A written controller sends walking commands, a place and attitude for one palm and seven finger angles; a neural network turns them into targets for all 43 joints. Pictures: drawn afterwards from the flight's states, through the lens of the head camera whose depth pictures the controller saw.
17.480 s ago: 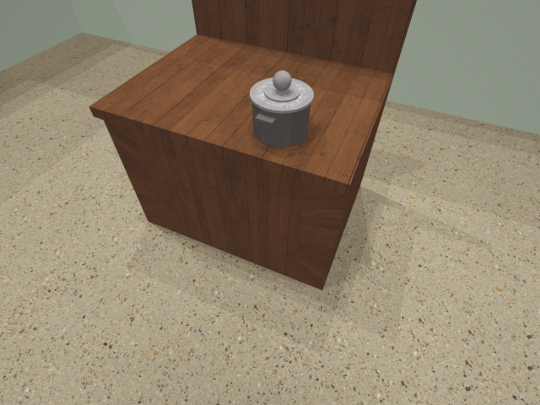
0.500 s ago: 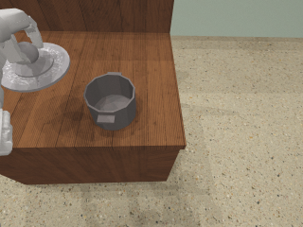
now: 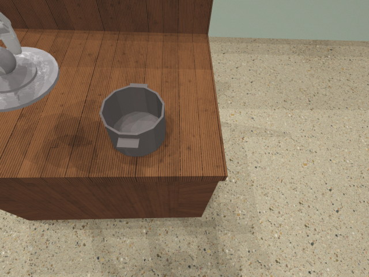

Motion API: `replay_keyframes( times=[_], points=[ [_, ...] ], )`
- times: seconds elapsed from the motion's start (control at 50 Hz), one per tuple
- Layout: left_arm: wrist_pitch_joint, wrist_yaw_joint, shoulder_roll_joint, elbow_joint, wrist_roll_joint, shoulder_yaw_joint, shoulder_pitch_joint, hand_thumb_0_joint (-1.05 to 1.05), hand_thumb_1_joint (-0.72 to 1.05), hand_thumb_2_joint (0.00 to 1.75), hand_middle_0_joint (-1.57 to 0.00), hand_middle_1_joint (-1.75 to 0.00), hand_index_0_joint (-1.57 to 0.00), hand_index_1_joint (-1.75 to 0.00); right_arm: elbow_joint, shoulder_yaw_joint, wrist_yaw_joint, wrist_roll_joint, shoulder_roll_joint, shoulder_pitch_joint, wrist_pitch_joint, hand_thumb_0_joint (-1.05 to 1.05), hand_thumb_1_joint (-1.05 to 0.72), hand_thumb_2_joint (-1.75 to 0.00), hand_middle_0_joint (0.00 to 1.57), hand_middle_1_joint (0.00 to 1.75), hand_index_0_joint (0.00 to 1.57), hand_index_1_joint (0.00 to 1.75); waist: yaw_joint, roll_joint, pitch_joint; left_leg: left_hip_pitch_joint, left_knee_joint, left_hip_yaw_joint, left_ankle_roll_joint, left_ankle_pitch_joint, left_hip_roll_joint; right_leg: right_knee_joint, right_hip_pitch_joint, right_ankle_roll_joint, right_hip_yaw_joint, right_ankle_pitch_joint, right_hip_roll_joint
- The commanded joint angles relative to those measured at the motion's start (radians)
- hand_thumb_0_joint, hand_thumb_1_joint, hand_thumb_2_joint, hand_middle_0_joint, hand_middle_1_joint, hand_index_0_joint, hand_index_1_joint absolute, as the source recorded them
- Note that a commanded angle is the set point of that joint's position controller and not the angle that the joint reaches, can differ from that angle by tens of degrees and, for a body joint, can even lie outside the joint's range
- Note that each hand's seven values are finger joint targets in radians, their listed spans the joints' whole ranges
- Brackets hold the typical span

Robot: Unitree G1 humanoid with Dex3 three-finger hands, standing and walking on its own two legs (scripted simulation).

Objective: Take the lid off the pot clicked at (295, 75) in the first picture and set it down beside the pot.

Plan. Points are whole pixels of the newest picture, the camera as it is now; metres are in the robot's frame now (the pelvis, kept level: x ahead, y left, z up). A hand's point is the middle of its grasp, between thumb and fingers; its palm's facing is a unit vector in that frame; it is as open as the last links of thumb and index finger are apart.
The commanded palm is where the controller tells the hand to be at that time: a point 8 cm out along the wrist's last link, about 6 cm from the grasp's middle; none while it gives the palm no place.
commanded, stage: lower the lid onto the table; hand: left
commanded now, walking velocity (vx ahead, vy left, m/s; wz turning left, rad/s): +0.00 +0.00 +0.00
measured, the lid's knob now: out of the picture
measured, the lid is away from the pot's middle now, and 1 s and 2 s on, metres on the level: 0.23 0.21 0.23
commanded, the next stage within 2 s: none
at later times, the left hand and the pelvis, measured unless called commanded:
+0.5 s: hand out of the picture +0.48 +0.33 +0.16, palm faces -0.41 -0.11 -0.91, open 8.0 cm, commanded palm +0.52 +0.33 +0.24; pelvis +0.00 +0.00 +0.00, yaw -1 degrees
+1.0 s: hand (10, 81) +0.48 +0.31 +0.14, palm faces -0.41 -0.10 -0.91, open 8.0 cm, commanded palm +0.53 +0.32 +0.20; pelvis -0.01 +0.01 -0.01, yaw -1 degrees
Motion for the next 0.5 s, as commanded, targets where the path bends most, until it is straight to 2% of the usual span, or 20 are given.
replay_keyframes(
  times=[0.0, 0.02, 0.06, 0.08, 0.1, 0.12, 0.14, 0.16, 0.18, 0.2, 0.22, 0.26, 0.3, 0.34, 0.38, 0.4, 0.44, 0.48],
  points=[
    [0.0, 0.041, 0.235, -0.186, -0.008, 0.033, -0.52, 0.0, 0.67, 0.94, -0.76, -1.08, -0.74, -1.09, -0.049, -0.057, -0.007, 0.002, -0.178, 0.109, -0.005, 0.0, -0.9, -0.9, 0.2, 0.3, 0.2, 0.3, -0.008, 0.151, -0.453, 0.431, 0.038, -0.064, 0.021, 0.644, 0.021, 0.012, 0.0, -0.045, -0.026, 0.335, 0.064],
    [0.004, 0.041, 0.251, -0.197, -0.006, 0.046, -0.541, 0.0, 0.67, 0.94, -0.76, -1.08, -0.74, -1.09, -0.044, -0.057, -0.005, 0.001, -0.185, 0.105, 0.001, 0.0, -0.9, -0.9, 0.2, 0.3, 0.2, 0.3, -0.01, 0.136, -0.445, 0.428, 0.039, -0.066, 0.02, 0.607, 0.023, 0.014, -0.004, -0.043, -0.028, 0.318, 0.067],
    [0.007, 0.045, 0.278, -0.216, 0.0, 0.057, -0.562, 0.0, 0.67, 0.94, -0.76, -1.08, -0.74, -1.09, -0.05, -0.058, -0.006, 0.001, -0.184, 0.107, 0.002, 0.0, -0.9, -0.9, 0.2, 0.3, 0.2, 0.3, -0.01, 0.124, -0.483, 0.417, 0.038, -0.058, 0.027, 0.571, 0.016, 0.016, 0.025, -0.043, -0.023, 0.324, 0.066],
    [0.005, 0.046, 0.292, -0.254, 0.002, 0.066, -0.592, 0.0, 0.67, 0.94, -0.76, -1.08, -0.74, -1.09, -0.051, -0.059, -0.007, 0.0, -0.183, 0.106, 0.002, 0.0, -0.9, -0.9, 0.2, 0.3, 0.2, 0.3, -0.007, 0.149, -0.503, 0.43, 0.038, -0.062, 0.027, 0.587, 0.017, 0.017, 0.034, -0.045, -0.022, 0.334, 0.065],
    [0.0, 0.045, 0.265, -0.268, -0.003, 0.048, -0.598, 0.0, 0.67, 0.94, -0.76, -1.08, -0.74, -1.09, -0.054, -0.06, -0.009, -0.002, -0.179, 0.102, -0.001, 0.0, -0.9, -0.9, 0.2, 0.3, 0.2, 0.3, -0.007, 0.165, -0.52, 0.454, 0.042, -0.066, 0.026, 0.642, 0.019, 0.019, 0.021, -0.047, -0.02, 0.349, 0.063],
    [0.0, 0.049, 0.277, -0.254, 0.0, 0.064, -0.586, 0.0, 0.67, 0.94, -0.76, -1.08, -0.74, -1.09, -0.047, -0.061, -0.009, -0.003, -0.182, 0.113, -0.001, 0.0, -0.9, -0.9, 0.2, 0.3, 0.2, 0.3, -0.01, 0.168, -0.513, 0.466, 0.051, -0.071, 0.024, 0.65, 0.022, 0.022, 0.004, -0.044, -0.023, 0.336, 0.068],
    [0.003, 0.047, 0.257, -0.214, -0.001, 0.049, -0.556, 0.0, 0.67, 0.94, -0.76, -1.08, -0.74, -1.09, -0.046, -0.059, -0.009, -0.002, -0.179, 0.116, -0.001, 0.0, -0.9, -0.9, 0.2, 0.3, 0.2, 0.3, -0.015, 0.138, -0.499, 0.447, 0.048, -0.066, 0.026, 0.613, 0.019, 0.02, 0.001, -0.041, -0.025, 0.32, 0.07],
    [-0.003, 0.048, 0.3, -0.217, -0.003, 0.081, -0.547, 0.0, 0.67, 0.94, -0.76, -1.08, -0.74, -1.09, -0.046, -0.058, -0.01, -0.002, -0.183, 0.116, 0.0, 0.0, -0.9, -0.9, 0.2, 0.3, 0.2, 0.3, -0.008, 0.122, -0.503, 0.424, 0.048, -0.059, 0.029, 0.58, 0.018, 0.023, 0.026, -0.04, -0.022, 0.326, 0.067],
    [-0.005, 0.048, 0.301, -0.193, -0.004, 0.079, -0.533, 0.0, 0.67, 0.94, -0.76, -1.08, -0.74, -1.09, -0.049, -0.056, -0.012, -0.001, -0.181, 0.114, 0.002, 0.0, -0.9, -0.9, 0.2, 0.3, 0.2, 0.3, -0.01, 0.105, -0.494, 0.395, 0.045, -0.054, 0.032, 0.552, 0.013, 0.024, 0.038, -0.041, -0.02, 0.332, 0.065],
    [-0.015, 0.048, 0.323, -0.201, -0.008, 0.093, -0.519, 0.0, 0.67, 0.94, -0.76, -1.08, -0.74, -1.09, -0.053, -0.052, -0.014, -0.001, -0.182, 0.108, 0.002, 0.0, -0.9, -0.9, 0.2, 0.3, 0.2, 0.3, 0.0, 0.107, -0.505, 0.384, 0.047, -0.049, 0.032, 0.579, 0.013, 0.031, 0.056, -0.043, -0.017, 0.36, 0.059],
    [-0.013, 0.05, 0.329, -0.197, -0.005, 0.098, -0.524, 0.0, 0.67, 0.94, -0.76, -1.08, -0.74, -1.09, -0.053, -0.053, -0.014, -0.001, -0.183, 0.106, 0.007, 0.0, -0.9, -0.9, 0.2, 0.3, 0.2, 0.3, -0.005, 0.102, -0.495, 0.373, 0.049, -0.046, 0.032, 0.557, 0.011, 0.034, 0.058, -0.04, -0.014, 0.36, 0.061],
    [-0.017, 0.057, 0.349, -0.24, 0.001, 0.107, -0.562, 0.0, 0.67, 0.94, -0.76, -1.08, -0.74, -1.09, -0.055, -0.054, -0.015, -0.001, -0.182, 0.104, 0.01, 0.0, -0.9, -0.9, 0.2, 0.3, 0.2, 0.3, -0.001, 0.141, -0.513, 0.389, 0.048, -0.052, 0.031, 0.571, 0.012, 0.033, 0.058, -0.043, -0.015, 0.358, 0.06],
    [-0.023, 0.056, 0.286, -0.232, 0.001, 0.057, -0.545, 0.0, 0.67, 0.94, -0.76, -1.08, -0.74, -1.09, -0.056, -0.052, -0.017, 0.002, -0.176, 0.103, 0.005, 0.0, -0.9, -0.9, 0.2, 0.3, 0.2, 0.3, -0.006, 0.19, -0.482, 0.403, 0.049, -0.052, 0.024, 0.601, 0.018, 0.031, 0.012, -0.047, -0.02, 0.339, 0.061],
    [-0.026, 0.063, 0.346, -0.191, 0.008, 0.106, -0.504, 0.0, 0.67, 0.94, -0.76, -1.08, -0.74, -1.09, -0.055, -0.047, -0.016, 0.0, -0.182, 0.112, 0.009, 0.0, -0.9, -0.9, 0.2, 0.3, 0.2, 0.3, -0.003, 0.149, -0.468, 0.377, 0.059, -0.053, 0.025, 0.558, 0.016, 0.037, 0.022, -0.044, -0.02, 0.324, 0.067],
    [-0.028, 0.062, 0.333, -0.183, 0.004, 0.095, -0.5, 0.0, 0.67, 0.94, -0.76, -1.08, -0.74, -1.09, -0.061, -0.048, -0.022, 0.002, -0.181, 0.111, 0.009, 0.0, -0.9, -0.9, 0.2, 0.3, 0.2, 0.3, -0.008, 0.118, -0.473, 0.344, 0.053, -0.044, 0.028, 0.489, 0.012, 0.039, 0.037, -0.043, -0.019, 0.31, 0.065],
    [-0.039, 0.062, 0.343, -0.22, -0.002, 0.103, -0.51, 0.0, 0.67, 0.94, -0.76, -1.08, -0.74, -1.09, -0.065, -0.049, -0.024, 0.003, -0.182, 0.107, 0.007, 0.0, -0.9, -0.9, 0.2, 0.3, 0.2, 0.3, 0.0, 0.14, -0.497, 0.366, 0.055, -0.047, 0.028, 0.542, 0.018, 0.043, 0.035, -0.046, -0.02, 0.331, 0.06],
    [-0.036, 0.068, 0.327, -0.255, 0.002, 0.095, -0.548, 0.0, 0.67, 0.94, -0.76, -1.08, -0.74, -1.09, -0.063, -0.054, -0.023, 0.001, -0.182, 0.116, 0.011, 0.0, -0.9, -0.9, 0.2, 0.3, 0.2, 0.3, -0.007, 0.183, -0.52, 0.409, 0.059, -0.059, 0.024, 0.559, 0.02, 0.043, 0.005, -0.046, -0.023, 0.305, 0.065],
    [-0.04, 0.069, 0.318, -0.262, 0.002, 0.094, -0.547, 0.0, 0.67, 0.94, -0.76, -1.08, -0.74, -1.09, -0.057, -0.058, -0.025, -0.001, -0.181, 0.121, 0.006, 0.0, -0.9, -0.9, 0.2, 0.3, 0.2, 0.3, -0.009, 0.192, -0.522, 0.431, 0.065, -0.061, 0.024, 0.57, 0.025, 0.039, -0.014, -0.046, -0.024, 0.296, 0.067]
  ],
)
